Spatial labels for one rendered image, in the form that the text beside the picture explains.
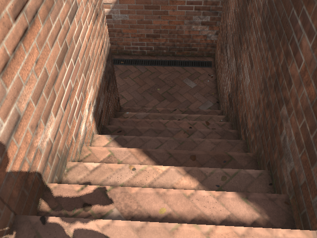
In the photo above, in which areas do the stairs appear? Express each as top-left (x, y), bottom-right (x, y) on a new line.
top-left (37, 106), bottom-right (296, 230)

